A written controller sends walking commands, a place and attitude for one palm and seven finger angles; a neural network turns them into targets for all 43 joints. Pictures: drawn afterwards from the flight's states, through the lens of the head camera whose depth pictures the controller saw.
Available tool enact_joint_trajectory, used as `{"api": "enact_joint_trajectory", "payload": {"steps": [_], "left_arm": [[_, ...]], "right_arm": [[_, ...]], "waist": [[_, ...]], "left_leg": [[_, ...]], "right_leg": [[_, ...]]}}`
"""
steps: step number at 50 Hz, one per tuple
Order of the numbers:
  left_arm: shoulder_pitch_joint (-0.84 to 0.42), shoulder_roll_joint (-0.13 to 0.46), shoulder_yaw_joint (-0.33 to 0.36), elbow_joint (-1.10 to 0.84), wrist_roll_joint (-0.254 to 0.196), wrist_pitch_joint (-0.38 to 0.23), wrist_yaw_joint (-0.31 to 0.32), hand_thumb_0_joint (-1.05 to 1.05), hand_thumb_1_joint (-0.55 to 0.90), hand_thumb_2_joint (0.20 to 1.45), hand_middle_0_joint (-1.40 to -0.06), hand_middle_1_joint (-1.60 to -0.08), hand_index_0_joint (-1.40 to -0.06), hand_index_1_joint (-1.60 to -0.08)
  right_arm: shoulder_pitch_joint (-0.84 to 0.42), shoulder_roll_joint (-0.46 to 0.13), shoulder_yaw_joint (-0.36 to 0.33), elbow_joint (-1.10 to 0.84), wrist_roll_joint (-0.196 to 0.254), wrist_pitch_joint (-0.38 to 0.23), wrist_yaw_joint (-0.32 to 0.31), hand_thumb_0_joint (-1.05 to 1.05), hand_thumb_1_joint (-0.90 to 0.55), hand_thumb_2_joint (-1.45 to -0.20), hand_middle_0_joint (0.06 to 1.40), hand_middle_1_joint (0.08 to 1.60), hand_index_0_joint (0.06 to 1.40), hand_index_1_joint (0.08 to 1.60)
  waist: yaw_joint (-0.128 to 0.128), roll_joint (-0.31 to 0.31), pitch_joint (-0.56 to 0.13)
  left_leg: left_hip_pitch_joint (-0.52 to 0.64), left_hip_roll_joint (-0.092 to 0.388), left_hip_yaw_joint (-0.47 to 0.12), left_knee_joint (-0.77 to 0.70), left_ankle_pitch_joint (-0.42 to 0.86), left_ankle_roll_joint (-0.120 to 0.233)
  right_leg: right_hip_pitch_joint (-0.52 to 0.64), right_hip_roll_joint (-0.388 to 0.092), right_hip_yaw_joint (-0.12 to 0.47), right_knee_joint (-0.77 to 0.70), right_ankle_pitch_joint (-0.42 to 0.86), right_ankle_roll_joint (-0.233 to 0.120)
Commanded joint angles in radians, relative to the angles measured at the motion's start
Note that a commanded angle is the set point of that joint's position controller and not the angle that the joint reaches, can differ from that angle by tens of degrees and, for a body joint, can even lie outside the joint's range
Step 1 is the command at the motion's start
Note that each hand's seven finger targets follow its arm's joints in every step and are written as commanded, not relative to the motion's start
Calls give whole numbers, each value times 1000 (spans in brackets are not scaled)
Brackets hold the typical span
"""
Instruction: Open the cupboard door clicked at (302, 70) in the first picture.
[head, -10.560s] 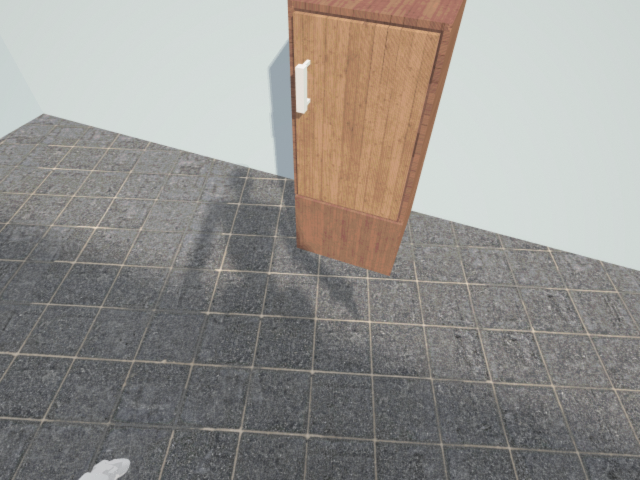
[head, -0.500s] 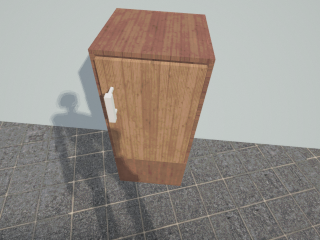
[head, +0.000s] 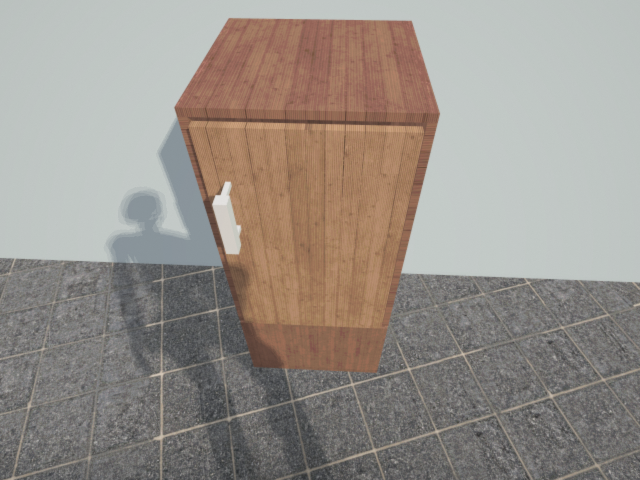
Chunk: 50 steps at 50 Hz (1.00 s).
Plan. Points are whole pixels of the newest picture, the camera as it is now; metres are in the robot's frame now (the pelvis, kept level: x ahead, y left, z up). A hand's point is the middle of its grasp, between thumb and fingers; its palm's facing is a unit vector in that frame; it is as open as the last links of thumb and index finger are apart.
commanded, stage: look again from close up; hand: left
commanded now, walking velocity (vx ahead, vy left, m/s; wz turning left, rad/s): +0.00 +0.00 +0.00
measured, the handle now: (230, 218) +0.55 +0.19 -0.02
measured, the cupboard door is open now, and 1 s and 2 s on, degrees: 0 0 0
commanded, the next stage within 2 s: raise the hand with hooked fingers in 0.08 s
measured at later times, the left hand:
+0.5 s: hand (206, 405) +0.21 +0.15 -0.01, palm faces +0.04 -1.00 +0.00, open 8.0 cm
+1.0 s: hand (185, 415) +0.21 +0.19 -0.04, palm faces -0.02 -1.00 -0.02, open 11.0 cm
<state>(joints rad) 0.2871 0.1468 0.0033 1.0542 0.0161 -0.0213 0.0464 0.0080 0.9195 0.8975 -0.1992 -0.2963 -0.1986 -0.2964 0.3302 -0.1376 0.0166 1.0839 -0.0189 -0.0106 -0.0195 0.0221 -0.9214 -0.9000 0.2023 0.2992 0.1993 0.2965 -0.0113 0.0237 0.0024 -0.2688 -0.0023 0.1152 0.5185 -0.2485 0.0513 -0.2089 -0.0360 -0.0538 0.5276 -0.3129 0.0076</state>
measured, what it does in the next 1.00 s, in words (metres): lowers itself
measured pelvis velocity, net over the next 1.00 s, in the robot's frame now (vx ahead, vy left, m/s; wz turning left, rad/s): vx -0.03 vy -0.05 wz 0.02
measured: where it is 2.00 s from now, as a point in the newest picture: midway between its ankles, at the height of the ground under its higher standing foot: outside the picture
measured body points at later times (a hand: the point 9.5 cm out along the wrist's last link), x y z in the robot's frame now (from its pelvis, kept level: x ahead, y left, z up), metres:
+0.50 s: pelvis -0.01 -0.02 -0.04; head +0.01 -0.01 +0.41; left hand +0.20 +0.21 +0.00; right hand +0.18 -0.27 -0.09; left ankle +0.02 +0.09 -0.73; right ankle -0.02 -0.12 -0.73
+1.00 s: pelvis -0.03 -0.05 -0.08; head +0.04 -0.05 +0.36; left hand +0.21 +0.24 -0.04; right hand +0.12 -0.28 -0.18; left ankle +0.02 +0.09 -0.73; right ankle -0.02 -0.12 -0.73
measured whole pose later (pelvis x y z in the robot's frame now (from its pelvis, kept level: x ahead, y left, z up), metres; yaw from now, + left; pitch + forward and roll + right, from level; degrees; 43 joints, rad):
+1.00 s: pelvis -0.03 -0.05 -0.08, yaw +1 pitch +14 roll -1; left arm 0.24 0.33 0.33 0.19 -0.38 -0.26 -0.45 0.01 0.15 0.57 -0.26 -0.78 -0.26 -0.78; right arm 0.26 -0.21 0.03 0.59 0.05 -0.18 -0.07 0.02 -0.90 -0.90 0.21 0.30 0.20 0.30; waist -0.04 0.03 -0.12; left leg -0.92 0.08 0.01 1.12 -0.44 -0.02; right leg -0.83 0.01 -0.13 1.11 -0.54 -0.06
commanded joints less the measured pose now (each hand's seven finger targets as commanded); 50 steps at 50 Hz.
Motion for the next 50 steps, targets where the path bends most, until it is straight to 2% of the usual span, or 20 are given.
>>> {"api": "enact_joint_trajectory", "payload": {"steps": [1,8,9,10,11,12,13,14,17,20,22,25,27,31,35,38,40,44,47,50], "left_arm": [[83,77,7,-12,-2,-9,-2,0,900,900,-200,-300,-200,-300],[82,92,6,-1,1,-5,-4,0,900,900,-200,-300,-200,-300],[137,118,1,24,8,-7,32,0,900,900,-200,-300,-200,-300],[-614,374,163,-1538,-186,-218,30,0,877,890,-202,-315,-202,-315],[-163,302,137,-1304,-114,-168,59,0,853,880,-203,-330,-203,-330],[-118,213,90,-1213,-134,-118,108,0,830,870,-205,-345,-205,-345],[175,-34,-47,-972,-144,-19,97,0,807,860,-207,-360,-207,-360],[21,-3,-37,-1159,-192,-42,75,0,783,850,-208,-375,-208,-375],[107,61,64,-1010,-168,-167,11,0,713,820,-213,-420,-213,-420],[317,-18,80,-827,-211,-353,-146,0,643,790,-218,-465,-218,-465],[382,49,155,-801,-235,-472,-277,0,597,770,-222,-495,-222,-495],[283,190,272,-841,-250,-572,-419,0,527,740,-227,-540,-227,-540],[201,267,337,-976,-271,-560,-423,0,480,720,-230,-570,-230,-570],[-11,255,339,-1343,-339,-624,-357,0,387,680,-237,-630,-237,-630],[-118,226,238,-1369,-333,-670,-372,0,293,640,-243,-690,-243,-690],[-149,262,204,-1204,-336,-595,-463,0,223,610,-248,-735,-248,-735],[-127,310,247,-1071,-339,-485,-515,0,177,590,-252,-765,-252,-765],[-35,430,450,-1002,-416,-280,-551,0,83,550,-258,-825,-258,-825],[9,428,552,-1048,-465,-292,-486,0,13,520,-263,-870,-263,-870],[12,360,519,-1118,-443,-408,-421,0,-57,490,-268,-915,-268,-915]], "right_arm": [[40,-95,-20,-31,1,-27,-3,0,-900,-900,200,300,200,300],[8,-106,-21,-20,3,-27,-5,0,-900,-900,200,300,200,300],[-81,-154,-29,-91,17,-22,1,0,-900,-900,200,300,200,300],[-52,-316,-67,-434,59,-168,-40,0,-900,-900,200,300,200,300],[-129,-220,-22,-371,61,-264,-72,0,-900,-900,200,300,200,300],[-131,-212,-43,-304,59,-290,-78,0,-900,-900,200,300,200,300],[-106,-171,-39,-296,69,-288,-63,0,-900,-900,200,300,200,300],[-111,-213,-47,-373,76,-294,-59,0,-900,-900,200,300,200,300],[-114,-248,-73,-449,46,-308,-53,0,-900,-900,200,300,200,300],[-160,-237,-102,-516,26,-294,-20,0,-900,-900,200,300,200,300],[-182,-239,-122,-571,31,-288,13,0,-900,-900,200,300,200,300],[-218,-244,-132,-652,39,-276,29,0,-900,-900,200,300,200,300],[-219,-243,-128,-696,36,-256,23,0,-900,-900,200,300,200,300],[-187,-201,-109,-718,34,-245,-4,0,-900,-900,200,300,200,300],[-149,-211,-92,-652,35,-263,-39,0,-900,-900,200,300,200,300],[-150,-245,-70,-621,52,-279,-59,0,-900,-900,200,300,200,300],[-148,-255,-65,-626,65,-275,-71,0,-900,-900,200,300,200,300],[-171,-254,-60,-680,74,-243,-78,0,-900,-900,200,300,200,300],[-174,-221,-63,-689,64,-233,-67,0,-900,-900,200,300,200,300],[-143,-201,-76,-654,54,-248,-51,0,-900,-900,200,300,200,300]], "waist": [[12,-44,45],[12,-7,56],[43,-136,101],[-107,60,-424],[12,237,-408],[-19,197,-332],[-29,158,-159],[-31,135,-58],[-48,-57,21],[28,-337,-25],[82,-222,-118],[84,-68,-241],[101,40,-318],[43,174,-433],[-58,113,-330],[-89,63,-252],[-77,-27,-253],[31,-95,-383],[78,-98,-435],[62,-37,-418]], "left_leg": [[26,119,-138,-138,119,3],[51,121,-131,-149,136,2],[-12,145,-120,34,198,-27],[276,25,-130,-60,306,-25],[369,75,-136,-92,429,-39],[259,72,-135,-105,342,-78],[172,79,-159,-121,227,-58],[81,68,-178,-109,116,-53],[-99,19,-168,38,-1,-44],[-291,19,-145,204,4,-56],[-341,-3,-115,284,56,-68],[-419,-15,-86,411,72,-59],[-448,-16,-78,444,42,-50],[-393,11,-102,509,29,-27],[-508,32,-127,593,-82,-17],[-581,36,-141,611,-154,-11],[-628,30,-136,602,-177,-6],[-630,10,-134,560,-89,-11],[-594,14,-144,530,2,-23],[-528,21,-133,484,61,-30]], "right_leg": [[-24,-64,73,-93,131,-43],[-20,-65,77,-110,145,-39],[-51,-103,130,-158,328,-28],[-6,5,10,-36,360,-44],[-55,27,0,46,171,-53],[-113,32,-32,70,61,-42],[-193,22,-40,71,8,-31],[-186,16,-46,51,26,-29],[-293,33,-69,35,10,-33],[-450,55,-86,196,-41,-32],[-435,47,-56,291,51,-48],[-457,32,-6,398,121,-54],[-463,36,27,434,85,-52],[-499,42,72,423,28,-41],[-617,47,131,380,-142,-30],[-653,46,151,341,-248,-20],[-604,29,186,289,-312,-4],[-347,-27,244,254,-156,36],[-262,-29,226,293,59,57],[-311,-5,154,340,184,37]]}}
